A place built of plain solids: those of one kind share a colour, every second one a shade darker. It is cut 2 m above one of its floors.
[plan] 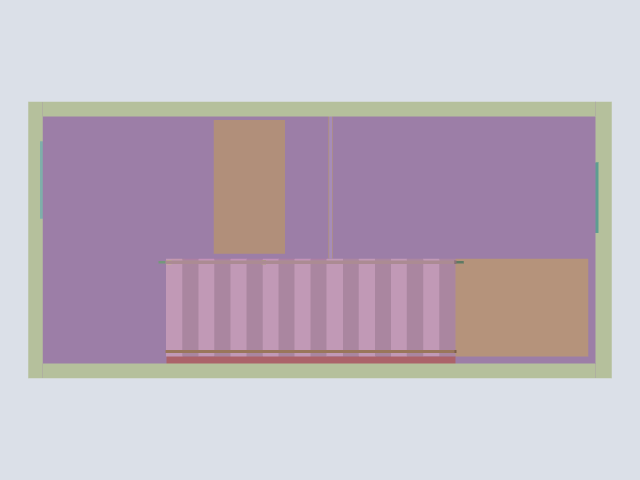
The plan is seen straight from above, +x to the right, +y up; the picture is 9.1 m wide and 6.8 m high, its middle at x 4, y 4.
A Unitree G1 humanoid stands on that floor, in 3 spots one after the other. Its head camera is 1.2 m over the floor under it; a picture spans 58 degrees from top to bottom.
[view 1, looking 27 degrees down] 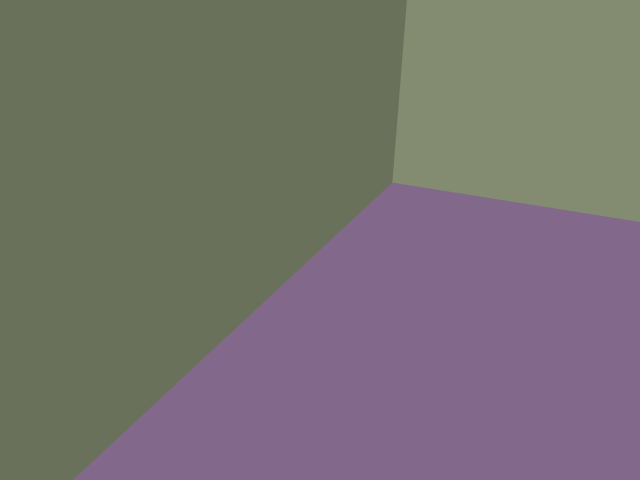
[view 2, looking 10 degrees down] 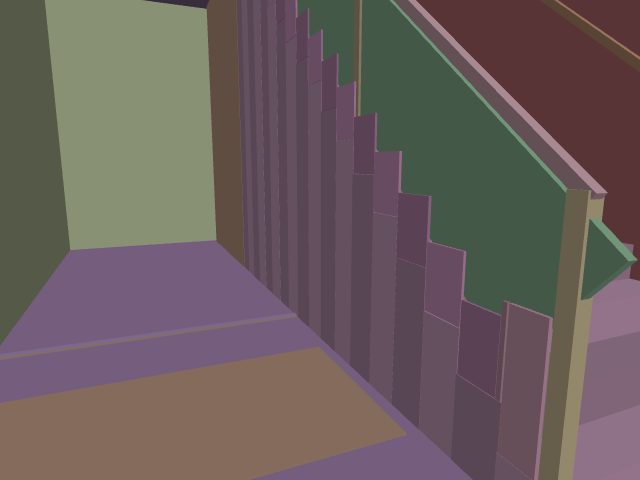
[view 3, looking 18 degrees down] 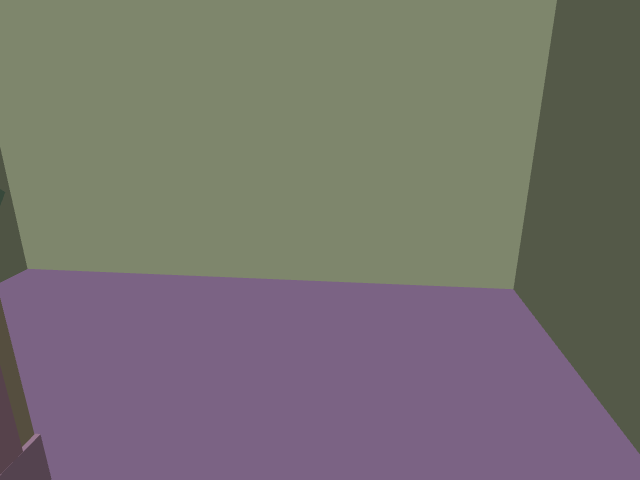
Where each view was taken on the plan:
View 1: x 4.61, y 4.74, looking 27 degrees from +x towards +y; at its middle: wall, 2.49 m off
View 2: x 1.02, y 4.85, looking -23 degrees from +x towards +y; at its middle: tread_slab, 2.90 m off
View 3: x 2.85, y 4.74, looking -174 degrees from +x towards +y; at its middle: wall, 2.93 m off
